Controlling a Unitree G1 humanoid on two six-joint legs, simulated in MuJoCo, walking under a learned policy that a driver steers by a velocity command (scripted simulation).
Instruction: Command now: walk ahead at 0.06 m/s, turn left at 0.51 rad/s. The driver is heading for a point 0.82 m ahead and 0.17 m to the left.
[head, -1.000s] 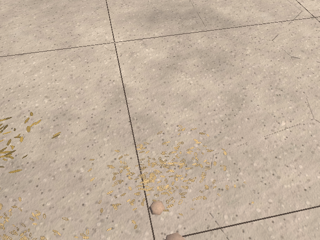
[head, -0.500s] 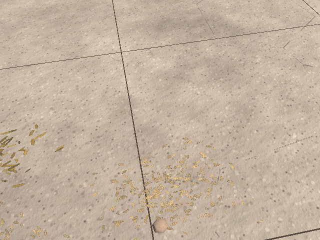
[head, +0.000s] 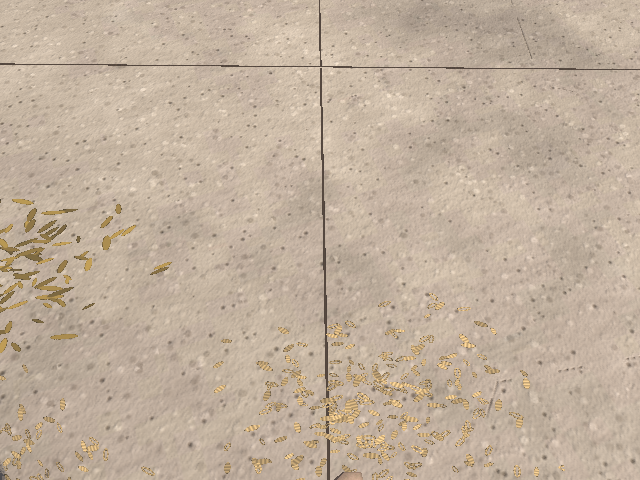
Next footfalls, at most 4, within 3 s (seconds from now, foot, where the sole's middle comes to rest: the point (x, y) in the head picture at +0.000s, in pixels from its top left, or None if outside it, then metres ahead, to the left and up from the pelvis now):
0.32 right None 0.14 -0.15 -0.76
0.76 left None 0.04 0.09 -0.76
1.08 right None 0.13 -0.13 -0.76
2.96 right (303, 448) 0.49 0.05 -0.76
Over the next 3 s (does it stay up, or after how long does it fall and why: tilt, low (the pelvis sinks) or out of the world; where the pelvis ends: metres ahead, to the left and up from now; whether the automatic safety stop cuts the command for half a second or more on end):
stays up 0.31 0.06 -0.02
